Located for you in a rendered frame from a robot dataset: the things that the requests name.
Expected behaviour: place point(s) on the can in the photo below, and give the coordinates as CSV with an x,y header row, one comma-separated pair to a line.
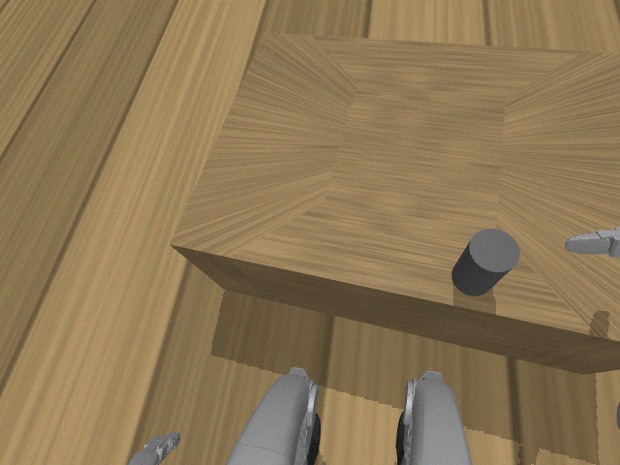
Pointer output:
x,y
488,257

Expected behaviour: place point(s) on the right robot hand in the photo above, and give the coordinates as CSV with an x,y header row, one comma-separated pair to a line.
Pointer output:
x,y
599,243

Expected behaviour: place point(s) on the left robot hand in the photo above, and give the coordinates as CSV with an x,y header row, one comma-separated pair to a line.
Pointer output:
x,y
156,449

